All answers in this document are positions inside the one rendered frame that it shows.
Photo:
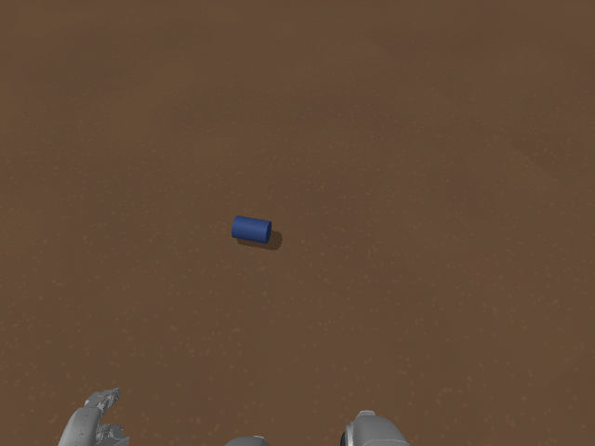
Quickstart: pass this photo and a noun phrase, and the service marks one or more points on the can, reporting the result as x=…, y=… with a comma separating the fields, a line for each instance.
x=251, y=229

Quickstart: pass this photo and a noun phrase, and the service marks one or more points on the left robot hand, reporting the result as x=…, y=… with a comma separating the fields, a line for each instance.
x=83, y=428

